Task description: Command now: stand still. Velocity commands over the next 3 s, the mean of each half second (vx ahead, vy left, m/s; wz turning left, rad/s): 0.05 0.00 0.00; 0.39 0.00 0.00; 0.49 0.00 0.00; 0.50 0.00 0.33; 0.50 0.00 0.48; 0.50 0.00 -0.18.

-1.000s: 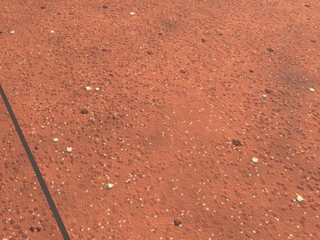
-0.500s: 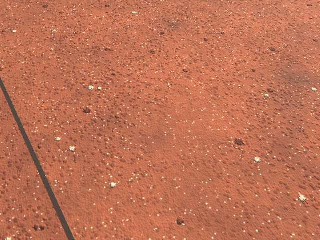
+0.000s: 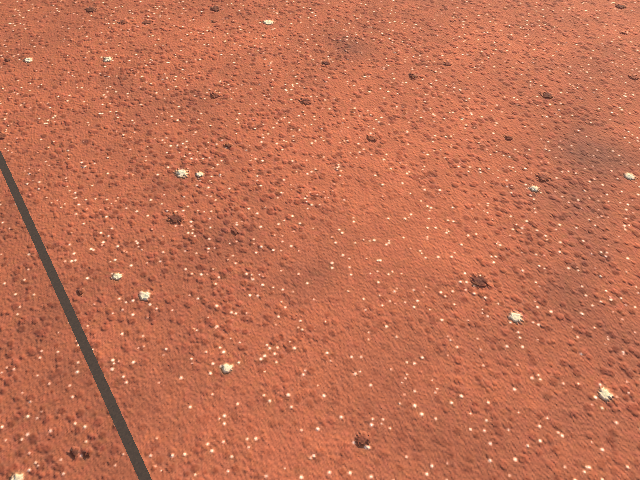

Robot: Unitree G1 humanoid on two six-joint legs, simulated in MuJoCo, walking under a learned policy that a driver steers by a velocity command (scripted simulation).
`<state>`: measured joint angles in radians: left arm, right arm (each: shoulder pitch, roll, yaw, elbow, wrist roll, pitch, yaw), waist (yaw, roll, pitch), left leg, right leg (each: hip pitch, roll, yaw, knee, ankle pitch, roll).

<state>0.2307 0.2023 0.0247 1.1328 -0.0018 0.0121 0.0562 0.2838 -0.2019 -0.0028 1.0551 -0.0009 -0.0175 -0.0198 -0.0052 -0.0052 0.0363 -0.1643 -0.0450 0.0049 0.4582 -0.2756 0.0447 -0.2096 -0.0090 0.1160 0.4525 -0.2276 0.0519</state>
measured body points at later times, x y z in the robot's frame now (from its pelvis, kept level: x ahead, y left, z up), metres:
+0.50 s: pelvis +0.02 -0.01 +0.00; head +0.02 -0.01 +0.45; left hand +0.02 +0.24 -0.15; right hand -0.01 -0.26 -0.15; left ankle -0.02 +0.09 -0.74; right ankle +0.00 -0.13 -0.71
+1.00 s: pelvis +0.20 -0.07 +0.00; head +0.22 -0.08 +0.45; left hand +0.11 +0.16 -0.14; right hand +0.39 -0.31 -0.12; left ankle +0.39 +0.09 -0.69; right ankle +0.07 -0.15 -0.74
